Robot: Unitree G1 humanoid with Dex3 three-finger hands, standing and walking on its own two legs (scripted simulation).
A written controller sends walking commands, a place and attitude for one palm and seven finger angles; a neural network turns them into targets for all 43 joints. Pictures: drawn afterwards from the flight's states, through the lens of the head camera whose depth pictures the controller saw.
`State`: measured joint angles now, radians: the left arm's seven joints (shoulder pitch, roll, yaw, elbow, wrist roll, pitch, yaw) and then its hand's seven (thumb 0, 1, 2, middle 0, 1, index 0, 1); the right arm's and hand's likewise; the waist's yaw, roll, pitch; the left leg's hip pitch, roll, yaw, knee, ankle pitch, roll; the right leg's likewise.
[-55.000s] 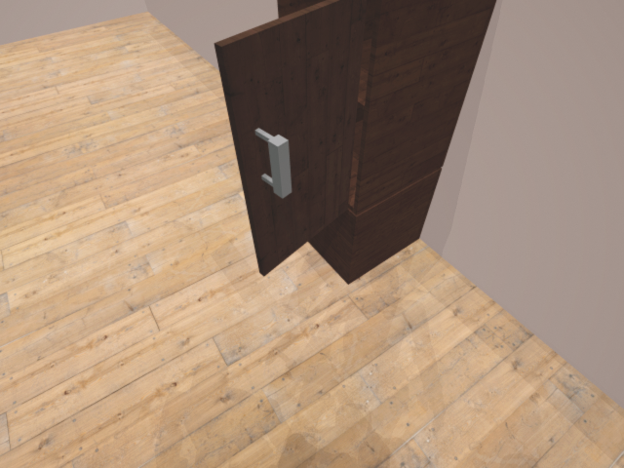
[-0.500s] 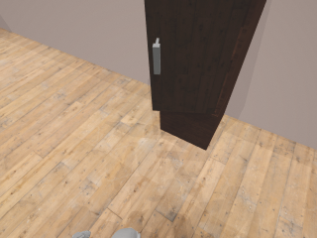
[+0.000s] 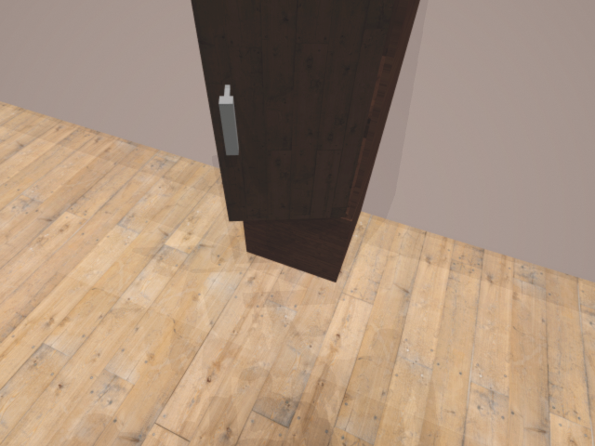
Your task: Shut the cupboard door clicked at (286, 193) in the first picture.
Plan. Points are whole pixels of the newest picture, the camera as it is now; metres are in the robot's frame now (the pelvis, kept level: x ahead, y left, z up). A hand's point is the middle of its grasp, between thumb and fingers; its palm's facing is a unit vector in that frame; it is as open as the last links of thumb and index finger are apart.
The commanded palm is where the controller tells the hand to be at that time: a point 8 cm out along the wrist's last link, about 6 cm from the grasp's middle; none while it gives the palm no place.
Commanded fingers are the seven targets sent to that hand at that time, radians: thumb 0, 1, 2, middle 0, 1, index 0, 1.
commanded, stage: take the last steps up to it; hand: left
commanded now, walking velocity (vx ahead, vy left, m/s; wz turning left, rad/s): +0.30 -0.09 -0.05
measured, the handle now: (229, 120) +0.71 +0.15 +0.02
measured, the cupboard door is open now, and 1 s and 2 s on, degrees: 25 25 25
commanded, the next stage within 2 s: come to a stop and stand still in 0.52 s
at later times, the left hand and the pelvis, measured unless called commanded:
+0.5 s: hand out of the picture +0.15 +0.13 -0.20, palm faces +0.02 -0.99 -0.15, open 7.4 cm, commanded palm none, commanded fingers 0.00 0.90 0.90 -0.20 -0.30 -0.20 -0.30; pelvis +0.16 -0.05 -0.02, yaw -1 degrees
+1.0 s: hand (245, 345) +0.30 +0.09 -0.16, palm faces +0.08 -0.96 -0.27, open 7.3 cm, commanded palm none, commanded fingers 0.00 0.90 0.90 -0.20 -0.30 -0.20 -0.30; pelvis +0.26 -0.10 +0.00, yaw +2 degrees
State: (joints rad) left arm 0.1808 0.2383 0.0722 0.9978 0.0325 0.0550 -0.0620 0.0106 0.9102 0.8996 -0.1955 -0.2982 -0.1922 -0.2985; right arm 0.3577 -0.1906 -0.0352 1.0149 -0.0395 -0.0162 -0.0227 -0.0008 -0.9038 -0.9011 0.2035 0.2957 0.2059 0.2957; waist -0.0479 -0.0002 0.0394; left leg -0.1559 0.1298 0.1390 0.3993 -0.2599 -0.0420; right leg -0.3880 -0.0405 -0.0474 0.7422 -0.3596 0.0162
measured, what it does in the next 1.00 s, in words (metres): walks ahead: right foot, then left foot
